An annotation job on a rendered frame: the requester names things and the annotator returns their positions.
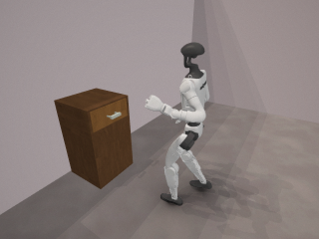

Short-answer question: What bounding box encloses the drawer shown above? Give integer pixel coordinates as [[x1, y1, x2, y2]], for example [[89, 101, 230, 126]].
[[90, 98, 128, 132]]

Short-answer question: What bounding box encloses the left robot upper arm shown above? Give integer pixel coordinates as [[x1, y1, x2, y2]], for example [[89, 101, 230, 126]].
[[179, 79, 206, 123]]

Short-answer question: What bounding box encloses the left robot thigh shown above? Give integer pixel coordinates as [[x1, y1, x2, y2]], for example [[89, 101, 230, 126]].
[[164, 132, 195, 174]]

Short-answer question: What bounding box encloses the handle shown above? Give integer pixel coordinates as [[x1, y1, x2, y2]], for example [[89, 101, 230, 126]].
[[107, 112, 122, 120]]

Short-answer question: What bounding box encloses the robot left hand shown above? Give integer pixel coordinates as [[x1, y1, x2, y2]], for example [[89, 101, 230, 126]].
[[145, 95, 163, 112]]

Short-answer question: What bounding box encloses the robot left forearm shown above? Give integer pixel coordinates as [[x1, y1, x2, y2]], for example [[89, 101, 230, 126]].
[[159, 104, 204, 123]]

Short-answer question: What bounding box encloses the cabinet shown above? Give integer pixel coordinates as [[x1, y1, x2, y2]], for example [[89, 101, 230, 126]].
[[54, 88, 134, 189]]

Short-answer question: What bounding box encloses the right robot upper arm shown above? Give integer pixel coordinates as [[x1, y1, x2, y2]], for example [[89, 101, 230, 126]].
[[201, 70, 210, 103]]

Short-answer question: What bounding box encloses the right robot foot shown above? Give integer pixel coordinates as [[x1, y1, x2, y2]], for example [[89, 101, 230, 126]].
[[189, 180, 212, 189]]

